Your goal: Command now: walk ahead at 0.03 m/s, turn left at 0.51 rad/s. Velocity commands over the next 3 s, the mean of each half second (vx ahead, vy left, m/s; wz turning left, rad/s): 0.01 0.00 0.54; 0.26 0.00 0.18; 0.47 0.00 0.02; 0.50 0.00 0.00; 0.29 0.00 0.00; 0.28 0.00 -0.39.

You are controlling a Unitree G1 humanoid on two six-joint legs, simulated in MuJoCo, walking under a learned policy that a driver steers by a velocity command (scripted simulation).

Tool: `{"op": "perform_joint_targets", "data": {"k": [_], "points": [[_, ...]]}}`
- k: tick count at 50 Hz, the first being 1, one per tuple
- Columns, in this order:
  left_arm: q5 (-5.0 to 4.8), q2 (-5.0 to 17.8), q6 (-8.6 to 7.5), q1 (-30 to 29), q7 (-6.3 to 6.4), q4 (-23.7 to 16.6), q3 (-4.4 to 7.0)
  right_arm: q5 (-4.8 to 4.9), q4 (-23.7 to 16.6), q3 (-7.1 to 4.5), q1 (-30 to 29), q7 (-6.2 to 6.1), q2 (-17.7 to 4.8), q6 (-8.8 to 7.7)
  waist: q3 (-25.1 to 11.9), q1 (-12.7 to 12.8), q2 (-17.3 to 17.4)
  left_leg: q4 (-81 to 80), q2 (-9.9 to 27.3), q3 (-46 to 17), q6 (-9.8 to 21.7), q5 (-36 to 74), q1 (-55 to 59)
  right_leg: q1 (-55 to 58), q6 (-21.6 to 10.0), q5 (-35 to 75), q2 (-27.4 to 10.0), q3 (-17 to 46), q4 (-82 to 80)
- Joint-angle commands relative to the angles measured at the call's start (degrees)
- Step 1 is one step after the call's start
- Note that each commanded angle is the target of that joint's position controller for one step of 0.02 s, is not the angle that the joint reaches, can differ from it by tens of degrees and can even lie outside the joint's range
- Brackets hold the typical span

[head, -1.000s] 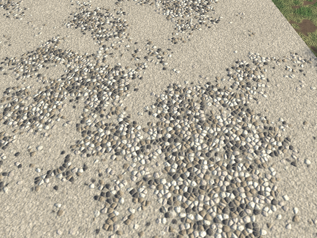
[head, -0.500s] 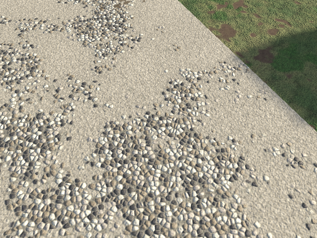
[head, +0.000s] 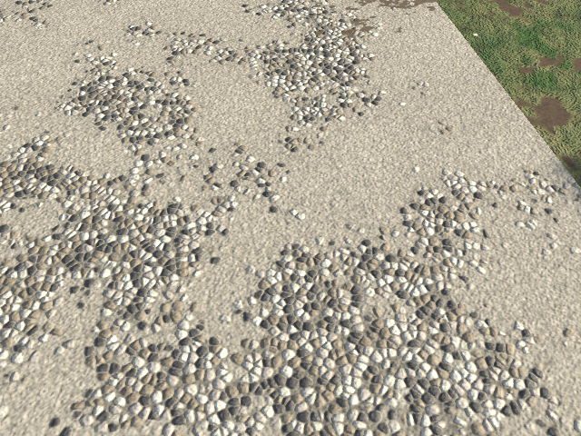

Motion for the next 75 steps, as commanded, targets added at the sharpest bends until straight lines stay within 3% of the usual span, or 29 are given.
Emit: {"op": "perform_joint_targets", "data": {"k": [1,2,3,4,5,7,15,25,26,27,28,30,32,40,44,45,46,48,51,58,64,66,68,69,70,71,72,73,75], "points": [[-1.2,8.05,-0.36,-0.93,0.13,-2.06,2.2,-0.49,-2.42,-1.99,5.91,0.6,-5.32,-0.35,-7.98,-2.33,-6.61,-12.2,-2.86,2.01,3.87,8.75,12.04,1.81,-7.23,6.37,-10.83,5.55,-0.1],[-0.16,5.63,-0.14,2.11,-0.19,-1.11,1.72,-0.82,-2.91,-3.11,6.49,-0.07,-9.23,-0.48,-5.99,-1.05,4.05,-18.7,2.97,-8.15,7.04,20.8,16.76,-5.69,-2.01,-4.07,-5.99,-0.05,11.3],[2.42,3.13,-0.01,0.83,-0.4,-3.76,0.62,-1.27,-5.5,-4.02,5.73,-1.03,-15.53,-0.67,-4.27,0.24,20.74,-21.05,17.81,-28.9,16.52,39.36,21.07,-21.18,3.47,-27.24,2.45,-1.01,29.04],[1.33,5.84,-0.32,-4.76,0.08,-5.31,1.38,-3.49,-6.03,-3.68,7.84,-0.24,-14.95,-1.85,-8.46,-4.68,15.55,-24.38,20.26,-33.43,23.13,33.17,17.95,-23.25,2.61,-28.44,4.83,8.61,37.88],[0.0,7.47,-0.21,-5.46,0.46,-5.06,1.97,-3.41,-6.04,-3.33,5.89,0.0,-13.8,-2.91,-6.54,-3.34,10.48,-24.62,16.97,-29.02,20.7,27.19,16.79,-24.02,1.42,-23.47,3.82,10.73,40.66],[0.47,7.96,0.34,-2.84,1.39,-2.72,2.62,-0.79,-6.95,-2.27,0.11,-0.92,-9.77,-3.12,-5.42,-0.49,6.7,-23.62,12.04,-22.94,14.88,21.14,15.46,-23.93,1.14,-14.48,2.35,11.88,38.82],[0.18,4.89,-0.81,-2.61,0.49,-2.85,1.6,-0.34,-8.74,-2.32,1.2,-2.95,-9.64,-1.93,-7.54,-0.92,7.45,-22.6,8.0,-23.04,14.34,17.91,17.1,-17.62,3.42,-6.26,5.28,12.71,23.19],[-0.31,5.87,-2.99,2.54,-2.21,-1.73,1.65,0.51,-11.04,-2.14,-2.16,-2.21,-8.62,-0.37,-8.38,1.24,8.57,-16.58,4.45,-29.14,11.73,21.65,13.02,2.43,0.22,1.94,6.38,10.95,-5.16],[0.43,7.65,-3.01,3.06,-2.21,-1.84,2.0,0.22,-10.89,-1.66,-0.39,-2.36,-7.01,-0.42,-8.9,0.68,5.78,-13.89,2.07,-27.11,8.87,14.27,9.27,8.09,-1.68,7.7,1.55,14.46,-7.61],[1.45,11.11,-2.68,2.26,-1.89,-2.96,2.4,-1.07,-10.88,-0.69,2.75,-2.16,-3.93,-0.73,-9.61,-2.09,-6.82,-3.33,-4.77,-19.18,5.31,-3.29,2.93,12.97,-6.42,18.32,-9.47,25.22,-9.07],[2.87,11.25,-2.55,2.57,-2.05,-2.1,2.2,-0.61,-12.35,-1.4,0.9,-2.19,-6.18,-1.31,-6.83,-1.76,-16.64,4.15,-9.39,-11.7,2.57,-17.57,-5.06,9.54,-15.92,16.1,-16.1,35.83,-11.55],[0.95,8.76,-2.83,2.35,-1.74,-2.66,1.68,-0.57,-10.72,-2.79,0.46,-2.03,-10.21,-1.82,-4.64,0.12,-9.18,16.84,-5.98,-11.92,0.46,-11.96,-10.43,10.05,-15.6,-9.6,-13.03,33.58,-14.34],[-0.55,7.97,-3.0,3.08,-1.32,-1.67,1.12,-0.77,-9.4,-2.01,0.91,-1.64,-7.13,-1.79,-1.25,0.63,-9.3,17.81,-4.55,-11.18,-0.89,-6.23,-15.31,12.14,-12.83,-19.33,-9.77,31.26,-16.34],[-1.06,10.96,-3.08,8.92,-1.71,-0.24,1.63,0.33,-10.17,0.06,-4.17,0.03,-2.79,-5.8,-0.37,3.91,-10.51,-6.61,-3.02,-0.46,0.65,-2.31,0.78,6.29,-12.98,-9.74,-6.94,21.31,-16.94],[-1.36,7.97,-3.05,8.32,-2.69,0.14,0.28,0.87,-6.4,-1.04,6.91,-0.24,-4.63,-6.28,-2.56,-2.42,-7.03,-18.34,-3.22,-1.0,4.06,6.39,22.4,-4.24,-9.95,-10.16,-5.31,19.11,-9.32],[-0.43,3.74,-3.56,6.48,-3.1,-0.7,-1.13,0.69,-5.45,-1.61,13.45,-0.83,-6.68,-6.35,-5.56,-5.44,-1.54,-21.29,4.35,-10.91,6.22,2.42,31.23,-10.56,-6.3,-10.38,-1.1,14.11,3.16],[-0.41,1.11,-4.98,5.9,-2.95,-3.92,-1.93,-0.38,-5.24,-3.4,17.33,-0.81,-14.42,-6.09,-7.39,-5.5,15.11,-27.3,17.09,-32.56,13.6,-9.63,37.02,-24.36,-2.64,-16.09,5.08,5.92,21.12],[-2.36,8.74,-6.18,3.43,-2.84,-4.45,0.34,-0.77,-4.82,-1.72,16.1,0.0,-8.89,-7.41,0.13,-5.11,9.69,-31.4,18.41,-37.64,17.78,-18.89,31.32,-34.11,-3.77,-15.73,1.01,11.71,36.47],[-0.86,7.08,-6.34,3.26,-3.61,-3.17,0.22,-0.86,-5.52,-0.38,10.92,0.26,-5.44,-7.78,2.83,-2.37,6.59,-33.5,12.25,-24.74,14.62,-2.67,25.73,-32.15,-4.03,-4.02,-2.13,11.11,33.56],[-0.59,2.29,-5.97,-5.51,-4.65,-5.2,-1.88,-0.31,-2.85,-0.74,13.19,-0.84,-7.07,-7.41,2.88,-3.87,5.11,-35.53,7.49,-9.53,13.04,18.44,19.53,-22.54,-0.13,13.77,0.58,6.95,12.11],[-1.19,4.18,-6.5,-11.68,-6.28,-7.75,-1.71,0.65,0.48,-1.3,16.42,-1.12,-8.65,-6.8,4.43,-3.72,4.87,-32.85,11.72,-9.24,11.69,22.92,25.41,-18.59,-3.54,13.72,2.59,7.29,2.18],[-0.88,6.08,-6.5,-8.46,-6.13,-7.26,-0.87,0.49,0.84,-1.65,15.95,-1.36,-9.83,-6.25,1.0,-1.28,6.15,-26.95,11.7,-8.31,10.37,38.77,28.53,-12.25,-5.48,9.39,4.88,5.51,1.59],[-0.71,10.19,-6.03,6.65,-4.9,-3.47,1.32,-0.04,0.56,-1.15,15.31,-1.81,-9.27,-5.51,-9.74,6.63,6.22,-7.73,7.76,-4.8,7.56,50.85,22.77,10.66,-9.05,9.97,5.87,4.34,1.9],[-0.14,14.77,-5.55,16.85,-4.1,-1.79,2.22,-1.84,-1.05,0.3,16.79,-2.06,-5.58,-5.63,-19.36,9.06,-2.97,12.26,3.6,-2.89,5.58,28.23,9.12,29.47,-12.9,10.94,-7.06,19.58,4.39],[0.1,16.42,-5.7,17.45,-4.87,-0.79,2.21,-0.31,-1.09,2.01,25.41,-1.31,0.99,-6.8,-27.77,3.45,-18.57,29.49,-6.73,-8.28,2.78,-14.85,-10.06,43.76,-21.78,-6.61,-18.09,49.28,-5.26],[-0.78,10.6,-5.64,15.45,-4.66,-1.19,0.96,1.17,-0.78,0.57,18.63,-0.95,-6.1,-7.77,-21.31,6.32,-11.39,33.93,-3.44,-12.09,3.19,-13.92,-16.51,39.18,-18.95,-14.21,-15.82,49.18,-10.47],[-0.89,8.79,-5.54,11.68,-4.28,-1.33,0.32,2.16,-2.72,-0.07,11.99,-0.68,-8.17,-8.28,-11.92,5.89,-7.87,32.87,-0.66,-9.47,3.67,-8.52,-19.2,30.66,-16.64,-11.19,-13.94,39.54,-11.43],[-0.42,8.26,-5.53,8.3,-4.18,-1.64,0.04,1.49,-3.18,0.23,9.13,-0.97,-7.32,-8.6,-7.48,3.91,-2.07,29.95,2.11,-7.95,3.64,-3.41,-16.94,21.96,-15.63,-3.93,-11.9,33.68,-12.57],[0.98,6.36,-5.9,4.91,-4.3,-1.91,-0.44,0.25,-2.79,-0.03,9.76,-0.95,-6.06,-8.0,-4.53,0.13,-3.28,25.6,5.04,-8.02,3.18,1.53,-11.22,11.66,-15.48,4.97,-8.43,26.48,-15.52]]}}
